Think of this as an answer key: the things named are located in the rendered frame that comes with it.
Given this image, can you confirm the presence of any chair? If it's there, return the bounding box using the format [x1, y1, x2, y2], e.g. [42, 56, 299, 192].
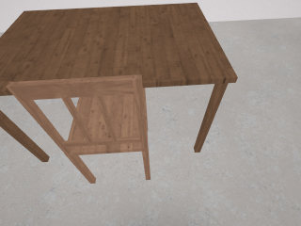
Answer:
[7, 74, 151, 184]

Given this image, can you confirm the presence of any table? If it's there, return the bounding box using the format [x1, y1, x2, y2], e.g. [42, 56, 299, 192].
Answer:
[0, 3, 238, 162]

